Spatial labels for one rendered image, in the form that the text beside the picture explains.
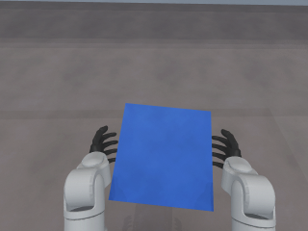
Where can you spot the right robot forearm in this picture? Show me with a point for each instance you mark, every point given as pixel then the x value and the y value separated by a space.
pixel 252 196

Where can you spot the right robot hand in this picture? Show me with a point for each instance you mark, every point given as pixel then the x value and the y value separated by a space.
pixel 231 149

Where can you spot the left robot hand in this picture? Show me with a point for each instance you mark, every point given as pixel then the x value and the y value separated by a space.
pixel 98 145

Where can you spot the left robot forearm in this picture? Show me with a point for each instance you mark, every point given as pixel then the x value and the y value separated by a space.
pixel 84 194

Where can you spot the carton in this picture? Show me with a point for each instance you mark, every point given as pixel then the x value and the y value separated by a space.
pixel 164 157

